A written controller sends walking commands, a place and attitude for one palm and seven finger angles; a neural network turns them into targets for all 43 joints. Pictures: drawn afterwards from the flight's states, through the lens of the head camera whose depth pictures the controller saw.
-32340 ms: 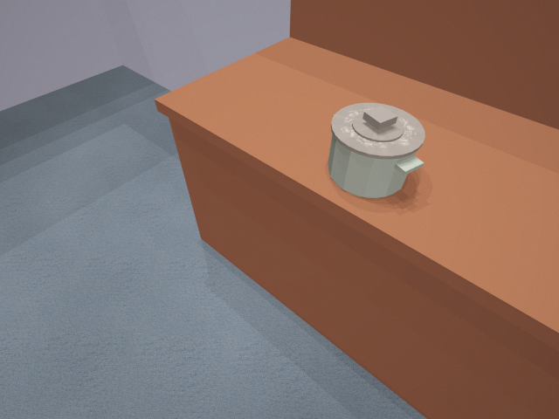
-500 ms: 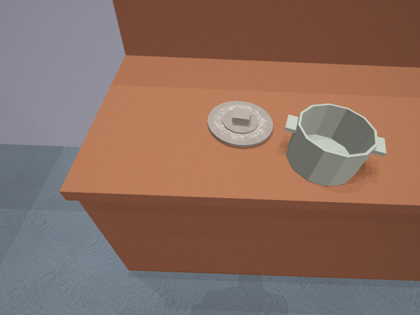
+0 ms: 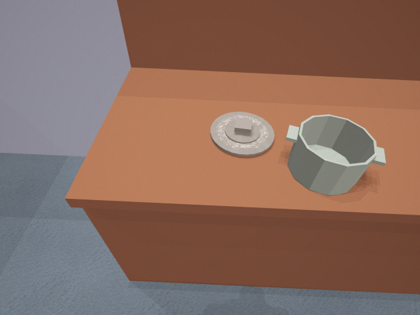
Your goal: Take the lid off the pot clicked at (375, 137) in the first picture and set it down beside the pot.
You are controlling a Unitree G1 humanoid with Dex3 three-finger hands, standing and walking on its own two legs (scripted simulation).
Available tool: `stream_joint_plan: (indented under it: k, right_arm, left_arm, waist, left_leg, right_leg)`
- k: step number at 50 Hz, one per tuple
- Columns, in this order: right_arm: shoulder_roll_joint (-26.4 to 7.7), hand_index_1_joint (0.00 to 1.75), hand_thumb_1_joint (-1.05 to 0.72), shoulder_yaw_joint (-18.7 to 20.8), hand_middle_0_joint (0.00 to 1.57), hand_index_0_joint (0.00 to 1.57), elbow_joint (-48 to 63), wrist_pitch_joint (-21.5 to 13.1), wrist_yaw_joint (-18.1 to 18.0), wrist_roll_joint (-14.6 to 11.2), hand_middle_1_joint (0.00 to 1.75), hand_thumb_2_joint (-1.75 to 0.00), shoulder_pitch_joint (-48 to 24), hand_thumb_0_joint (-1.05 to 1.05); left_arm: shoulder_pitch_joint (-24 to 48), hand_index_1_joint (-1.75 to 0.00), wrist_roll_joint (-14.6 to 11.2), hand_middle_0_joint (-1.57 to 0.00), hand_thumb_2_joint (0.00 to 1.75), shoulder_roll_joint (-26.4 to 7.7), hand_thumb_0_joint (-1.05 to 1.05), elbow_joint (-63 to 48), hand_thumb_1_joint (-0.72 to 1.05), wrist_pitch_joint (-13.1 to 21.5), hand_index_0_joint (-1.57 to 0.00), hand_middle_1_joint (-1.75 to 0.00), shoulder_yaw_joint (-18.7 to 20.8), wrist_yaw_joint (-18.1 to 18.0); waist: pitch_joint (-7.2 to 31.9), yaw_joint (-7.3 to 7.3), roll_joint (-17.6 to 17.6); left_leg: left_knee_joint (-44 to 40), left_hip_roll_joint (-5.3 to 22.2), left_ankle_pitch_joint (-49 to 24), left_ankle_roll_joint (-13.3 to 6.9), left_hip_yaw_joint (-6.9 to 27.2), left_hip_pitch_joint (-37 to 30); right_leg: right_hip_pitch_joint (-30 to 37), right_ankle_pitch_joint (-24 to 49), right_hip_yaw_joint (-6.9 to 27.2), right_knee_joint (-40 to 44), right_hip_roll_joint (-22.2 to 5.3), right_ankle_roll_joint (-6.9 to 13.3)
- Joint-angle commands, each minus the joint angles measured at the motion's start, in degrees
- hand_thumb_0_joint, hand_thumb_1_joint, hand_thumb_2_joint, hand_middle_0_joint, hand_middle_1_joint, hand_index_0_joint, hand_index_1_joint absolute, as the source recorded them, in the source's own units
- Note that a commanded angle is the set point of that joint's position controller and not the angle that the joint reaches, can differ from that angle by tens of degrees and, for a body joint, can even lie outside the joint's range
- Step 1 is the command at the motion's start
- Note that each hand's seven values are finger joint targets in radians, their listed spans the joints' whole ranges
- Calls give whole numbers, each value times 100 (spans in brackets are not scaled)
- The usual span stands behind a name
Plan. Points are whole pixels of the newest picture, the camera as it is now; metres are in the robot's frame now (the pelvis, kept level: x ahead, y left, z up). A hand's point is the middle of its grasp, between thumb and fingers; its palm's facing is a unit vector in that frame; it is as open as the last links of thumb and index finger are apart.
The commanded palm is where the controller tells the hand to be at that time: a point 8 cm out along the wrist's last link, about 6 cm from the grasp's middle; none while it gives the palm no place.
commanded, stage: look again from close up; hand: left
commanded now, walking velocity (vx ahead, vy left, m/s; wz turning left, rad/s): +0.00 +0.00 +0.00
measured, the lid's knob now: (243, 125) +0.63 -0.06 -0.01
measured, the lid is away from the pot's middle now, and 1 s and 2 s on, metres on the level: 0.24 0.24 0.24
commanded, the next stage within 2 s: shuffle to correct the standing spot in 1.10 s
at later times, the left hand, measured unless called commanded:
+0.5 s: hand out of the picture +0.00 +0.18 -0.17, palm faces +0.00 -0.98 -0.21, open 7.4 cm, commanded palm none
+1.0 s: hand out of the picture +0.01 +0.18 -0.17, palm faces +0.00 -0.98 -0.20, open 7.4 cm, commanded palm none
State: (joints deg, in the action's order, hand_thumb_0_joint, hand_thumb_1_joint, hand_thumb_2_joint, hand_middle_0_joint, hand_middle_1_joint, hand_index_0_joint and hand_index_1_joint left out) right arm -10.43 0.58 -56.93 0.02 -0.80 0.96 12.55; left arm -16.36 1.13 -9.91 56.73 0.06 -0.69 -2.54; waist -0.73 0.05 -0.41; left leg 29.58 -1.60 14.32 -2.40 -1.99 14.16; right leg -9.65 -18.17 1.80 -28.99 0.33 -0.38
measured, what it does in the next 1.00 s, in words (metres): stands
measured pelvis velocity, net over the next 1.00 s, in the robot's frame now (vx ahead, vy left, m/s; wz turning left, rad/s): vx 0.00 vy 0.00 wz -0.02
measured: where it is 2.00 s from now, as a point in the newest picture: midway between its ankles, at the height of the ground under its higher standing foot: outside the picture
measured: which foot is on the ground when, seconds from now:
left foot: down 0.00-1.00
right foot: down 0.00-1.00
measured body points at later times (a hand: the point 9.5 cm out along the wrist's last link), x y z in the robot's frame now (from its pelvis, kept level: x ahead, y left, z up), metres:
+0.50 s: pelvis +0.00 +0.00 +0.00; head +0.02 +0.01 +0.45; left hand +0.00 +0.23 -0.16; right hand +0.02 -0.23 -0.15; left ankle +0.02 +0.09 -0.74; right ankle -0.03 -0.13 -0.74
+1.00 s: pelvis +0.00 +0.00 +0.00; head +0.02 +0.01 +0.45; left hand +0.01 +0.23 -0.16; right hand +0.02 -0.23 -0.15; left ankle +0.02 +0.09 -0.74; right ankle -0.03 -0.13 -0.74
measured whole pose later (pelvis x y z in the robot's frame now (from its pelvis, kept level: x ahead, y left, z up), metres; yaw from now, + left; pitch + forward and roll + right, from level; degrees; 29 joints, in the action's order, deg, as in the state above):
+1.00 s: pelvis +0.00 +0.00 +0.00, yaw -1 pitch -1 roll +0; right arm -9.1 0.7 -62.6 -0.2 -1.2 0.4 14.0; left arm -16.8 0.9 -9.3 61.5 0.0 -0.5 -2.4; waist -3.1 0.3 -0.6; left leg 26.2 -1.7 13.0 -2.6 -3.0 12.2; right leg -8.4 -16.8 2.9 -26.3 0.1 -0.6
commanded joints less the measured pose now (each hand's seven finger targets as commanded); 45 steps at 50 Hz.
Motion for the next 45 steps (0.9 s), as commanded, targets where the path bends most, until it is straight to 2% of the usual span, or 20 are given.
stream_joint_plan:
  k: [1, 7, 14, 17, 18, 19, 23, 27, 34, 39, 45]
  right_arm:
    - [-683, 30, -90, 126, 20, 20, 196, -67, -14, -33, 30, -90, 148, 0]
    - [-682, 30, -90, 114, 20, 20, 79, -65, -13, -48, 30, -90, 177, 0]
    - [-698, 30, -90, 112, 20, 20, -77, -87, -29, -62, 30, -90, 263, 0]
    - [-636, 30, -90, 104, 20, 20, -169, -76, -26, -68, 30, -90, 261, 0]
    - [-649, 30, -90, 105, 20, 20, -170, -81, -28, -74, 30, -90, 306, 0]
    - [-659, 30, -90, 112, 20, 20, -196, -83, -34, -66, 30, -90, 305, 0]
    - [-604, 30, -90, 108, 20, 20, -262, -90, -34, -73, 30, -90, 347, 0]
    - [-590, 30, -90, 104, 20, 20, -325, -81, -37, -68, 30, -90, 347, 0]
    - [-592, 30, -90, 113, 20, 20, -345, -85, -42, -70, 30, -90, 349, 0]
    - [-586, 30, -90, 118, 20, 20, -342, -93, -46, -75, 30, -90, 365, 0]
    - [-555, 30, -90, 118, 20, 20, -366, -91, -54, -78, 30, -90, 388, 0]
  left_arm:
    - [-342, -30, 7, -20, 90, -697, 0, -219, 90, 117, -20, -30, 170, -61]
    - [-389, -30, 2, -20, 90, -690, 0, -123, 90, 109, -20, -30, 142, -49]
    - [-439, -30, -13, -20, 90, -668, 0, 17, 90, 104, -20, -30, 142, -49]
    - [-488, -30, -12, -20, 90, -628, 0, 108, 90, 106, -20, -30, 123, -54]
    - [-446, -30, -15, -20, 90, -697, 0, 97, 90, 96, -20, -30, 128, -47]
    - [-447, -30, -17, -20, 90, -646, 0, 108, 90, 92, -20, -30, 132, -51]
    - [-478, -30, -18, -20, 90, -656, 0, 178, 90, 95, -20, -30, 135, -51]
    - [-476, -30, -14, -20, 90, -586, 0, 230, 90, 99, -20, -30, 120, -58]
    - [-442, -30, -15, -20, 90, -591, 0, 232, 90, 83, -20, -30, 145, -53]
    - [-459, -30, -19, -20, 90, -580, 0, 255, 90, 92, -20, -30, 145, -50]
    - [-442, -30, -19, -20, 90, -554, 0, 284, 90, 92, -20, -30, 150, -50]
  waist:
    - [-192, -28, 107]
    - [-239, -23, 143]
    - [-39, 1, 71]
    - [-223, 3, 2]
    - [-200, -3, -29]
    - [-223, 6, 90]
    - [-196, 16, 35]
    - [-328, 4, -9]
    - [-341, 17, 109]
    - [-236, 14, 60]
    - [-308, 4, 13]
  left_leg:
    - [-540, 661, -636, -2, 760, -323]
    - [-651, 685, -493, -12, 781, -313]
    - [-683, 757, -843, -44, 786, -501]
    - [-706, 723, -640, -25, 746, -419]
    - [-729, 738, -725, -34, 766, -421]
    - [-750, 744, -707, -31, 769, -415]
    - [-803, 760, -752, -43, 768, -486]
    - [-808, 729, -603, -21, 743, -438]
    - [-881, 755, -522, -20, 748, -419]
    - [-839, 754, -663, -21, 712, -535]
    - [-834, 752, -677, -11, 689, -516]
  right_leg:
    - [-518, 874, 483, 604, -506, 210]
    - [-486, 793, 463, 655, -499, 197]
    - [-328, 998, 368, 583, -492, 174]
    - [-386, 921, 425, 682, -529, 176]
    - [-354, 961, 398, 645, -507, 181]
    - [-366, 925, 394, 637, -512, 178]
    - [-340, 984, 370, 660, -514, 173]
    - [-400, 931, 435, 718, -528, 175]
    - [-417, 840, 423, 700, -513, 173]
    - [-392, 956, 431, 695, -525, 174]
    - [-411, 987, 468, 716, -523, 181]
